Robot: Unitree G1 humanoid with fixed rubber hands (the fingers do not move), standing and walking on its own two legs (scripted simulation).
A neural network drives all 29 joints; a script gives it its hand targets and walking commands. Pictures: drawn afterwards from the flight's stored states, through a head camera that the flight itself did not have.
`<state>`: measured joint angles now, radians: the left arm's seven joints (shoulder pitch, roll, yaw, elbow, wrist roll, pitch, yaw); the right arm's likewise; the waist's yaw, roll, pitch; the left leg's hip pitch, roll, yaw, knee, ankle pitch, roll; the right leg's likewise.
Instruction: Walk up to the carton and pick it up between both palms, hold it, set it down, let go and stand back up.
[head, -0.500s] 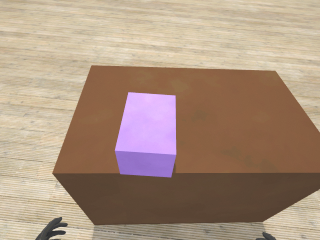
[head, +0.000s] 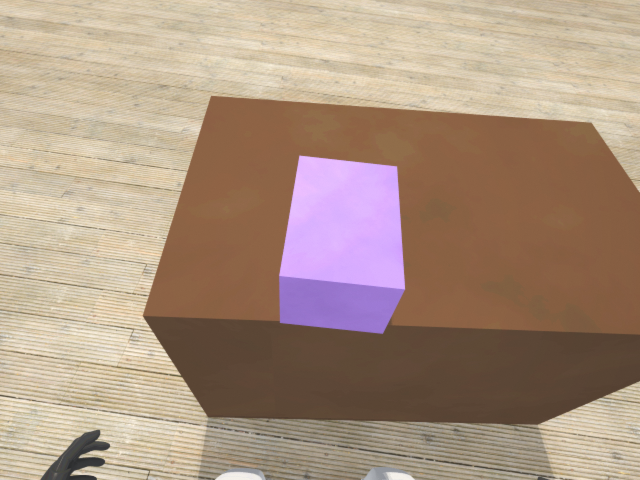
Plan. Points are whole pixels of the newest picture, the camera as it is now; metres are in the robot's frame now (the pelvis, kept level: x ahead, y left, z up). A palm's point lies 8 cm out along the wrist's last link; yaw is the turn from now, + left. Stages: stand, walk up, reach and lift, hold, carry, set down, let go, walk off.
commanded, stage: walk up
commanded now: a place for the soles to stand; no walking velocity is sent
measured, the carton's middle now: (340, 242) +0.45 -0.02 -0.03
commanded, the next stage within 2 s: reach and lift in 1.20 s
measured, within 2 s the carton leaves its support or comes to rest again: neither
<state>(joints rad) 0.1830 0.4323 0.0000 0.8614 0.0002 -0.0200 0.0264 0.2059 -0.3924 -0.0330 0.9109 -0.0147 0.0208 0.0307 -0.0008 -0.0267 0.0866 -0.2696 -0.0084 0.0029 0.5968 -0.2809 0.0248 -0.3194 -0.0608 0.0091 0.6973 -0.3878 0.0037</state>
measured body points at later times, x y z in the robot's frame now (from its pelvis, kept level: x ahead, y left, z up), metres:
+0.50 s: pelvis -0.01 +0.00 +0.01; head +0.01 +0.00 +0.46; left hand +0.09 +0.32 -0.10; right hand +0.08 -0.32 -0.10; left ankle +0.02 +0.10 -0.73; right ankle +0.00 -0.14 -0.73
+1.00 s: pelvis +0.00 +0.00 +0.01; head +0.01 +0.01 +0.46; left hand +0.10 +0.32 -0.10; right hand +0.09 -0.32 -0.10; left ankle +0.02 +0.10 -0.73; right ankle +0.00 -0.14 -0.73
